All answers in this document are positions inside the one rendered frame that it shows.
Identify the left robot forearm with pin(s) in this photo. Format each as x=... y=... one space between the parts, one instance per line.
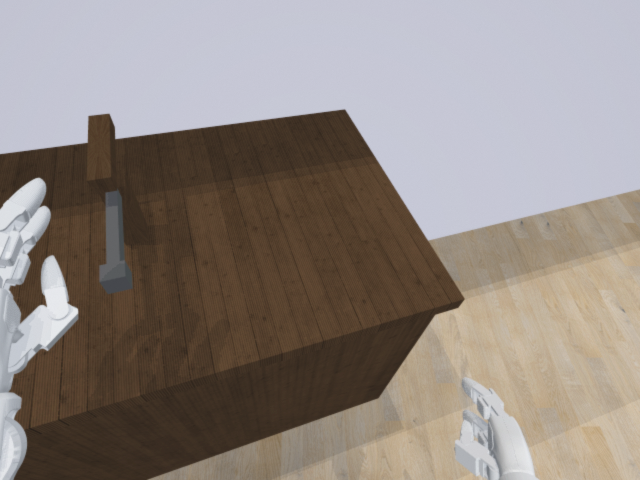
x=13 y=440

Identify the tap lever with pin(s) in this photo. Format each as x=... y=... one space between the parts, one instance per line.
x=115 y=275

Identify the robot left hand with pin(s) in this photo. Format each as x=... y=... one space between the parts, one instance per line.
x=22 y=223

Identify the robot right hand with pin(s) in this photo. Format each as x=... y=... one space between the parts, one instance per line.
x=501 y=446

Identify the counter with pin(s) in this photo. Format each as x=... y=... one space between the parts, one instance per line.
x=278 y=278

